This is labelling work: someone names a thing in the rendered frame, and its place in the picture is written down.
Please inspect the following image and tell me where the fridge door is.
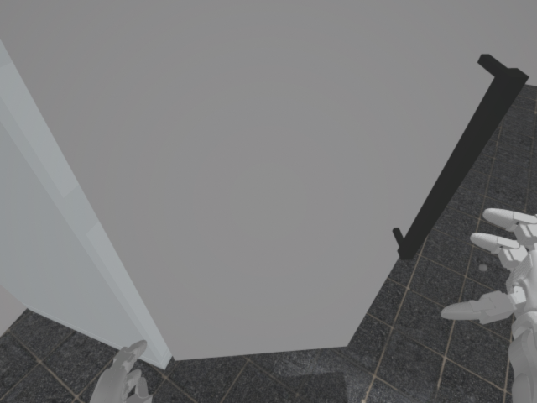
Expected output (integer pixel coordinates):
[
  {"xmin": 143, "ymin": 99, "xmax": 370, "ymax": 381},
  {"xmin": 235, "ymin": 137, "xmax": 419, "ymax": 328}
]
[{"xmin": 0, "ymin": 0, "xmax": 537, "ymax": 361}]

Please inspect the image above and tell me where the right robot hand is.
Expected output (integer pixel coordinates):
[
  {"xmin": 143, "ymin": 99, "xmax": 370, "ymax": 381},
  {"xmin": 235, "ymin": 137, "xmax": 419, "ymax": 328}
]
[{"xmin": 441, "ymin": 208, "xmax": 537, "ymax": 324}]

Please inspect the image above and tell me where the left robot hand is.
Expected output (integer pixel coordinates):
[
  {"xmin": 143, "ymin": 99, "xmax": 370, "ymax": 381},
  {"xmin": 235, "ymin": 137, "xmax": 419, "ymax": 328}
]
[{"xmin": 90, "ymin": 340, "xmax": 153, "ymax": 403}]

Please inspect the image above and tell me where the handle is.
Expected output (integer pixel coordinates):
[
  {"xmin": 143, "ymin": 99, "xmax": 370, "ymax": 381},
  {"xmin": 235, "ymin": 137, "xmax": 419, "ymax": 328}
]
[{"xmin": 393, "ymin": 55, "xmax": 529, "ymax": 260}]

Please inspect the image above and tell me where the robot right forearm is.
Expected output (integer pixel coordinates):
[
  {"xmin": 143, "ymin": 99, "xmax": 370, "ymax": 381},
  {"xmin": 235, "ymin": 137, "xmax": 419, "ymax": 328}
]
[{"xmin": 508, "ymin": 311, "xmax": 537, "ymax": 403}]

